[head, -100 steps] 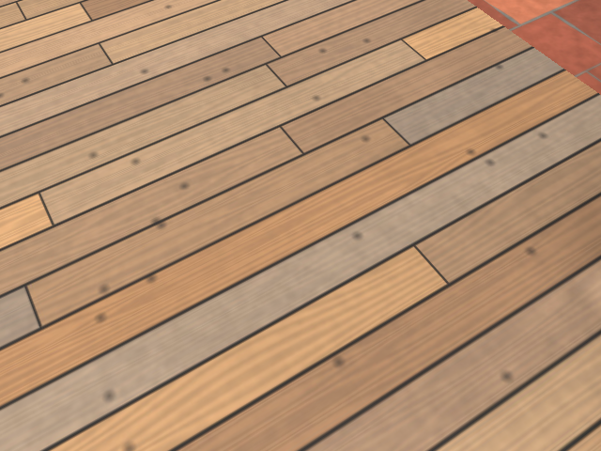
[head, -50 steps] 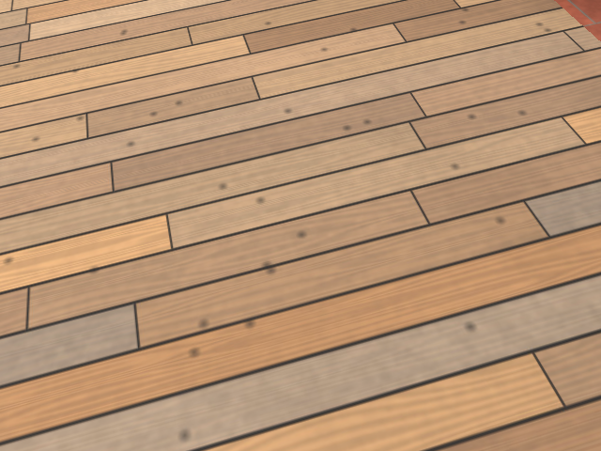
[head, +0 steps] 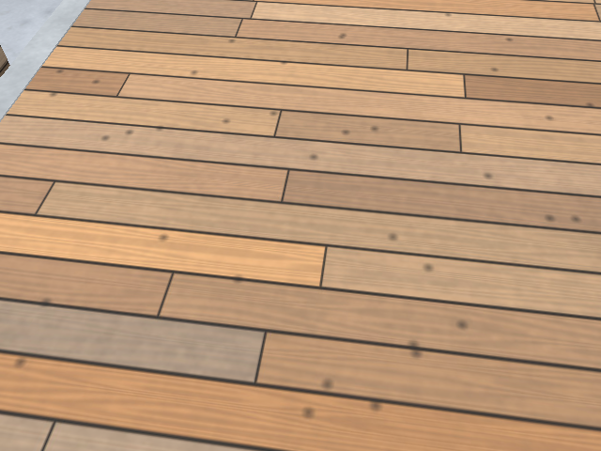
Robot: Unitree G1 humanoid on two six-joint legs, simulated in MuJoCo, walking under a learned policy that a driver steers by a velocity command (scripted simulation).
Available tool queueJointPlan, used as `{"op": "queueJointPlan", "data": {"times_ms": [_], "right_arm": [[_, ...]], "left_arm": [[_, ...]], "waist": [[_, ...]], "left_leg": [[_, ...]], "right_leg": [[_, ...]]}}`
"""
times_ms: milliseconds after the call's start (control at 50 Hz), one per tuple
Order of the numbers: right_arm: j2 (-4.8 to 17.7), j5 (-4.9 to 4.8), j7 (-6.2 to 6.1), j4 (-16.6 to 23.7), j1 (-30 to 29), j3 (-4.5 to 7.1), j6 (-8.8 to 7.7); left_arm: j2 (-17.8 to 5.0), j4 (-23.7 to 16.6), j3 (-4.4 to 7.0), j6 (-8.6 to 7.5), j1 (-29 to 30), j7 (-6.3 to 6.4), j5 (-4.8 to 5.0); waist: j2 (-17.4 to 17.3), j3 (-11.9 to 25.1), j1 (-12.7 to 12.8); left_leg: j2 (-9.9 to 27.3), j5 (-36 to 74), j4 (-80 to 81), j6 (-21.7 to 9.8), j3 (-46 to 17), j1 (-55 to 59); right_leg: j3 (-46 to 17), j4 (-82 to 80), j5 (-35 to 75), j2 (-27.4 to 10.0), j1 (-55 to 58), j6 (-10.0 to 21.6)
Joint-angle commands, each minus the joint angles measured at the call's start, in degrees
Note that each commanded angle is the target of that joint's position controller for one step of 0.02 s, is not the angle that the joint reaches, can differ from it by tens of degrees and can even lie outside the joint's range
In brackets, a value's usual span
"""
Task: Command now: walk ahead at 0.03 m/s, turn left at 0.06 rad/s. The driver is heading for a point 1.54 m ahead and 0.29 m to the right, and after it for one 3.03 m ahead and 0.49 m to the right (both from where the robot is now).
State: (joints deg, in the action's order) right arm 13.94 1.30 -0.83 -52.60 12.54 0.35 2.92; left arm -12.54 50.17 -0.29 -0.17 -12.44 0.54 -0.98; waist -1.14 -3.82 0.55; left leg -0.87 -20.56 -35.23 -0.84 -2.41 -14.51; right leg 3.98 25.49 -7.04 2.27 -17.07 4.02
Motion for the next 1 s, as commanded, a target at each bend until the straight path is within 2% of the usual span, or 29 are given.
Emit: {"op": "queueJointPlan", "data": {"times_ms": [20, 40, 60, 80, 120, 140, 180, 260, 440, 660, 780, 800, 840, 860, 880, 900, 920, 940, 960, 1000], "right_arm": [[4.49, 0.83, -0.19, -0.49, 5.89, 0.57, -0.65], [6.03, 1.45, -0.5, -0.07, 5.32, 0.52, -1.36], [7.43, 0.16, -0.63, -0.57, 2.51, 0.64, -1.87], [5.45, -0.2, -0.58, -0.82, 0.39, 0.01, -2.58], [4.99, -0.43, -0.73, -1.94, -0.14, -0.15, -3.68], [5.0, -0.67, -0.93, -2.57, 0.79, -0.15, -3.98], [4.58, -0.88, -1.03, -3.97, 2.68, -0.07, -4.07], [3.62, -0.74, -1.12, -6.08, 4.51, -0.18, -3.81], [2.41, -0.85, -1.54, -9.36, 5.08, -0.55, -3.92], [0.6, -0.82, -2.0, -12.07, 7.02, -1.02, -3.87], [-0.17, -0.78, -2.16, -12.89, 8.11, -1.11, -3.88], [-0.42, -0.68, -2.13, -13.2, 8.93, -1.15, -3.86], [1.63, -0.52, -2.04, -13.45, 10.43, -0.12, -3.46], [2.94, -0.45, -1.93, -13.4, 11.55, 0.55, -3.14], [3.79, -0.5, -1.82, -13.53, 13.57, 1.11, -2.97], [4.41, -0.47, -1.77, -13.69, 14.95, 1.59, -3.02], [4.01, -0.24, -1.72, -13.76, 15.95, 1.81, -3.35], [3.81, 0.24, -1.63, -13.8, 16.76, 1.99, -3.88], [4.06, 0.56, -1.54, -13.72, 17.0, 2.26, -4.48], [4.06, 0.48, -1.37, -13.14, 16.1, 2.6, -5.56]], "left_arm": [[-7.9, -2.39, 1.81, 0.4, 2.04, 0.23, 0.3], [-6.8, -2.46, 1.61, 0.47, 1.48, 0.02, 0.32], [-5.02, -1.89, 1.42, 0.89, -0.03, -0.16, 1.1], [-4.75, -0.34, 1.29, 0.93, -0.7, -0.3, 0.81], [-5.06, 2.03, 1.35, 0.28, -3.26, -0.3, 0.41], [-6.14, 2.91, 1.66, -0.04, -3.71, -0.24, 0.27], [-5.67, 4.51, 1.42, -0.56, -4.01, -0.07, 0.28], [-4.52, 6.75, 1.05, -0.6, -3.45, 0.39, 0.46], [-3.51, 11.1, 0.74, -0.34, -5.12, 1.22, 0.49], [-2.04, 14.25, 0.61, 0.13, -5.92, 1.79, 0.52], [-1.28, 15.36, 0.58, 0.27, -6.05, 1.95, 0.53], [-0.89, 15.66, 0.51, 0.33, -6.41, 1.92, 0.45], [-1.6, 15.2, 1.06, 0.62, -5.61, 1.67, 0.16], [-1.6, 14.47, 1.3, 0.73, -4.5, 1.33, -0.24], [-1.14, 13.28, 1.35, 0.67, -2.42, 0.91, -0.69], [-0.01, 11.95, 1.14, 0.33, -0.7, 0.52, -1.29], [0.17, 10.58, 1.17, -0.23, 1.26, 0.22, -1.52], [-0.52, 9.26, 1.48, -0.88, 2.87, -0.04, -1.31], [-1.14, 8.27, 1.78, -1.57, 3.63, -0.33, -1.18], [-1.84, 6.82, 2.32, -2.84, 4.25, -1.01, -0.58]], "waist": [[5.19, 2.58, -2.75], [0.92, 1.3, -1.94], [-6.14, -1.5, 0.81], [-6.15, -1.79, 1.67], [-4.9, -0.09, 2.62], [-3.69, 0.58, 2.26], [-1.52, 1.14, 1.24], [0.95, 1.0, 0.07], [1.31, 1.57, 0.07], [0.73, 0.71, 0.17], [0.75, 0.18, 0.12], [0.6, 1.24, -0.07], [-1.56, -0.51, -0.77], [-4.01, -2.86, -1.62], [-5.79, -6.13, -2.82], [-7.09, -9.17, -3.53], [-7.06, -11.03, -4.21], [-6.36, -11.42, -4.47], [-5.38, -10.94, -4.23], [-4.11, -8.85, -3.26]], "left_leg": [[1.01, 6.88, 10.8, -1.99, -0.52, 11.01], [6.54, 2.9, 16.62, -3.2, -7.92, 8.97], [9.65, -7.32, 21.2, -4.98, -12.98, -3.93], [10.04, -10.78, 24.39, -4.33, -13.58, -9.81], [7.21, -4.31, 23.51, -2.06, -9.8, -8.43], [6.2, 0.07, 22.35, -1.75, -8.31, -5.53], [5.4, 6.59, 20.0, -2.11, -6.51, 0.23], [5.47, 10.36, 18.62, -2.87, -5.62, 3.45], [5.53, 16.05, 17.86, -2.87, -4.54, 5.29], [5.53, 18.5, 17.61, -2.78, -4.01, 5.64], [5.54, 18.45, 17.69, -2.8, -3.93, 5.63], [5.13, 13.18, 18.51, -3.06, -3.94, 6.04], [4.54, -4.89, 19.58, -5.28, -5.73, 4.83], [6.33, -15.35, 21.57, -7.27, -9.52, 4.22], [9.83, -23.22, 24.8, -9.56, -14.54, 4.38], [13.99, -26.58, 27.17, -11.94, -19.08, 4.8], [16.83, -25.13, 28.51, -13.83, -22.14, 5.04], [18.19, -20.92, 28.96, -14.97, -23.4, 7.22], [18.57, -15.84, 28.51, -15.42, -22.92, 10.27], [17.18, -6.63, 26.88, -14.32, -18.69, 13.3]], "right_leg": [[-13.43, -12.11, -22.69, -11.3, -9.23, 1.45], [-12.14, -8.75, -21.65, -9.44, -9.58, -0.69], [-6.83, -6.15, -14.6, -4.31, -1.82, -2.11], [-6.35, -3.58, -7.21, -4.11, 7.18, -2.42], [-7.57, -4.45, -1.99, -5.72, 12.34, -1.97], [-8.29, -4.66, -1.12, -6.46, 11.65, -1.51], [-8.83, -5.8, -0.33, -7.06, 8.44, -1.16], [-8.69, -6.7, 0.36, -6.97, 6.83, -1.63], [-8.54, -5.49, 5.09, -7.35, 8.68, -1.51], [-8.34, -4.55, 6.41, -7.45, 9.31, -1.55], [-8.29, -4.5, 6.04, -7.42, 9.23, -1.65], [-7.9, -4.59, 1.67, -6.79, 9.52, -1.57], [-5.16, -0.13, -12.53, -3.34, 5.95, -0.78], [-3.46, 3.71, -18.91, -1.49, 0.98, -0.51], [-1.62, 8.3, -21.06, -0.23, -5.27, -0.51], [0.25, 12.34, -20.15, -0.73, -10.09, -0.44], [-0.22, 16.31, -18.72, -2.68, -13.54, -0.21], [-1.32, 19.68, -19.47, -3.92, -17.38, 0.0], [-2.15, 21.45, -19.67, -4.96, -20.38, 0.12], [-2.19, 18.7, -18.26, -5.71, -19.97, 0.03]]}}
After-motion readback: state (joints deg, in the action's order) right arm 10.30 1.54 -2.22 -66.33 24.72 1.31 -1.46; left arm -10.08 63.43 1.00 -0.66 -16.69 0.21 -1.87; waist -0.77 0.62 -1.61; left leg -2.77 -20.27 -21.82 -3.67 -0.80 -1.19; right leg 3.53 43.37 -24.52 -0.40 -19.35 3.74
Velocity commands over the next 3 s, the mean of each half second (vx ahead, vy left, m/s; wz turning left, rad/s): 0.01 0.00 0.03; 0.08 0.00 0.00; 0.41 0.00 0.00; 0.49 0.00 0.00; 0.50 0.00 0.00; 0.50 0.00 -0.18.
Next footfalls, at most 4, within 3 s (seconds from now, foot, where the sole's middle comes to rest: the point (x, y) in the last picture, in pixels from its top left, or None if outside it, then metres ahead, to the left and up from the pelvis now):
0.02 left None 0.05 0.12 -0.77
1.10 right None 0.21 -0.11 -0.77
1.62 left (308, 417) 0.56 0.04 -0.77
2.16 right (377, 300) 0.87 -0.14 -0.77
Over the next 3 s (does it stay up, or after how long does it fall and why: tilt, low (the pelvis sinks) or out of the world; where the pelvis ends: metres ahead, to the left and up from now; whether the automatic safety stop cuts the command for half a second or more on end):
stays up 1.15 -0.03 0.01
